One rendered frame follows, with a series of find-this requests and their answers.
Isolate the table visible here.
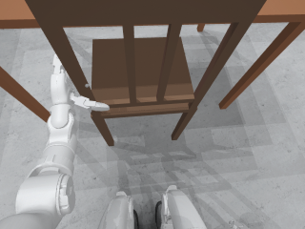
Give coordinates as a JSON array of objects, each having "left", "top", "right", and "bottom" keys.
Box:
[{"left": 0, "top": 0, "right": 305, "bottom": 123}]

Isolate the left robot hand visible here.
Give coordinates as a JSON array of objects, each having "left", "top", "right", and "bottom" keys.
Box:
[{"left": 50, "top": 54, "right": 110, "bottom": 113}]

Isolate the left robot forearm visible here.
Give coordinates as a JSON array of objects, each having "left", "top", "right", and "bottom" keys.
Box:
[{"left": 15, "top": 103, "right": 79, "bottom": 214}]

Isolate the chair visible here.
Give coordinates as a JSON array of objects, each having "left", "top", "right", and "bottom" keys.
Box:
[{"left": 25, "top": 0, "right": 267, "bottom": 147}]

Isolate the left robot shin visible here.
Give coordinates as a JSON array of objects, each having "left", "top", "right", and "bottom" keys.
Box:
[{"left": 116, "top": 191, "right": 134, "bottom": 229}]

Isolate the robot left upper arm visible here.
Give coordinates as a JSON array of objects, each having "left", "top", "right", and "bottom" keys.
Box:
[{"left": 0, "top": 173, "right": 76, "bottom": 229}]

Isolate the right robot thigh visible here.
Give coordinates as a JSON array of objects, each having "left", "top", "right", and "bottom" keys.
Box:
[{"left": 161, "top": 189, "right": 207, "bottom": 229}]

